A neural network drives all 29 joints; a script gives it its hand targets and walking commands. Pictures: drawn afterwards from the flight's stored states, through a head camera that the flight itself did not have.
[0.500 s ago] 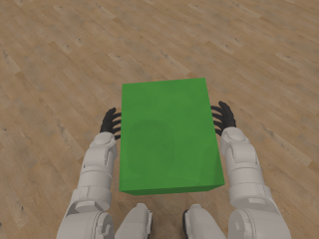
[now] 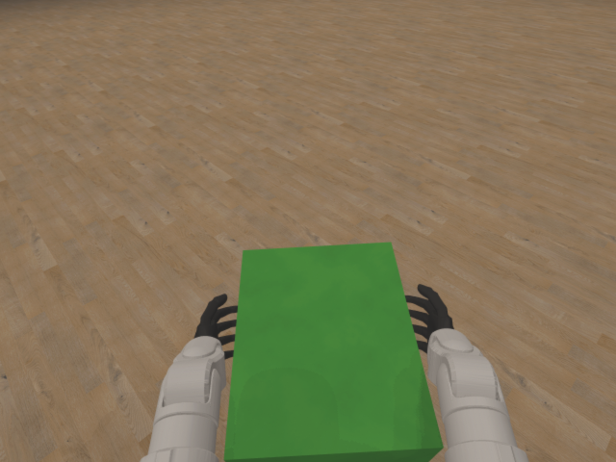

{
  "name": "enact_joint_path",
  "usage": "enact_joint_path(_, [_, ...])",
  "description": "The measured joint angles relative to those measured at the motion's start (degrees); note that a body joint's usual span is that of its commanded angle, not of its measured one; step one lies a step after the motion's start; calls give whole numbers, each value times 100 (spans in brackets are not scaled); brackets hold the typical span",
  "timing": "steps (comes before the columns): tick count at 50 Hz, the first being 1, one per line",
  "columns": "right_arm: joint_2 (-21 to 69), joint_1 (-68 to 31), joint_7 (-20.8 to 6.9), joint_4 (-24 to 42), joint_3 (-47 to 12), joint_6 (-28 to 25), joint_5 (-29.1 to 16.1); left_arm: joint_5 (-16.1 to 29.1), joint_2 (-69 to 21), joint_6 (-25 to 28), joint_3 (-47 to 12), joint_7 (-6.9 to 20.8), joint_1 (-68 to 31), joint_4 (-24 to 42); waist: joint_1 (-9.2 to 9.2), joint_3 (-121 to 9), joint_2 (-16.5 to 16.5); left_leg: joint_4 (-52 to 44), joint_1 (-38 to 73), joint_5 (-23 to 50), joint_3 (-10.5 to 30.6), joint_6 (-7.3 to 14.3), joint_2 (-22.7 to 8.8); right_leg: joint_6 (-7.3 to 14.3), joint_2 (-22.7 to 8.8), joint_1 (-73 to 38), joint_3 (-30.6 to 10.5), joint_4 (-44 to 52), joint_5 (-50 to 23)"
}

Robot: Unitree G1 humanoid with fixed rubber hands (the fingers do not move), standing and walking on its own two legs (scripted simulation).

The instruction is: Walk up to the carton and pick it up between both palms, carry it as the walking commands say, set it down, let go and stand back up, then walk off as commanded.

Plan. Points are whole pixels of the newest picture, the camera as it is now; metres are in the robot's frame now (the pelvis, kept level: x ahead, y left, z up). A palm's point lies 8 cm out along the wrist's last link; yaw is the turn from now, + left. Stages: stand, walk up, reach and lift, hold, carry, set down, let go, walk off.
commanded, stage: reach and lift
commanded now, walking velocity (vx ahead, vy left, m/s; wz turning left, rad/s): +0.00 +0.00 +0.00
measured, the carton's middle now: (323, 363) +0.29 +0.00 -0.04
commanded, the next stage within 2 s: hold in 1.38 s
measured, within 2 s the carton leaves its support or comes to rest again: neither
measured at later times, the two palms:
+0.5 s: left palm (216, 341) +0.27 +0.15 +0.04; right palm (456, 344) +0.27 -0.17 +0.04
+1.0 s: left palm (215, 345) +0.26 +0.15 +0.04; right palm (459, 348) +0.26 -0.17 +0.04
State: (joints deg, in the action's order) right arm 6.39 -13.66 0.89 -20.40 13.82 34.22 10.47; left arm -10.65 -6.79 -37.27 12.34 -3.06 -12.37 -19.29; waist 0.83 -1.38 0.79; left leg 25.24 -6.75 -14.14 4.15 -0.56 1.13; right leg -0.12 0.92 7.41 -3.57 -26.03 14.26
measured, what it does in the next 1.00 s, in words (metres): stands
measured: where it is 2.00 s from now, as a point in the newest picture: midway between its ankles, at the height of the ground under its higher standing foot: outside the picture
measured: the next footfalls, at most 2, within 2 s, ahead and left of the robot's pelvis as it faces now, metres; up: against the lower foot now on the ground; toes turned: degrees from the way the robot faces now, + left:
none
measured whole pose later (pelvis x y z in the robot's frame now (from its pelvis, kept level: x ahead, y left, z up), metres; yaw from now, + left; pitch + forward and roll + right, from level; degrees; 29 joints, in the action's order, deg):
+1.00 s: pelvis -0.02 +0.00 +0.00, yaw +0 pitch -7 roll +0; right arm 6.8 -15.1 0.4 -15.8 14.4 41.5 12.7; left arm -13.2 -7.1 -43.1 12.1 -1.7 -15.3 -17.5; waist -1.0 -1.0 0.8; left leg 24.8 -5.9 -12.4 3.8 -0.6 1.1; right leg -0.3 1.0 6.9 -4.1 -26.0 12.6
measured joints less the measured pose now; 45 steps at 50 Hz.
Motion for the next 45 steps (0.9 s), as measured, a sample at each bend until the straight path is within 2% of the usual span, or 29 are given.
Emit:
enact_joint_path(6, [1, 326, 21, 633, -158, 305, -97, 99, -40, -248, -183, -36, 271, 525, -41, 66, 44, -192, 196, 62, 25, 8, -8, -9, -6, -230, 21, 252, -86])
enact_joint_path(10, [7, 342, 8, 814, -163, 469, -63, 60, -70, -406, -195, -28, 244, 659, -46, 70, 42, -260, 283, 89, 10, 11, -21, -10, 2, -319, 4, 339, -131])
enact_joint_path(27, [-30, -27, -59, 604, 2, 634, 83, -197, -94, -553, -95, 44, -174, 393, -172, 180, 27, -160, 167, 155, -74, 19, -7, -36, 1, -142, -84, 165, -188])
enact_joint_path(45, [2, -240, -52, 379, 66, 706, 212, -253, -27, -569, -9, 109, -353, 133, -173, 59, -5, -19, 44, 160, -66, -1, -3, -22, 12, 6, -79, -35, -162])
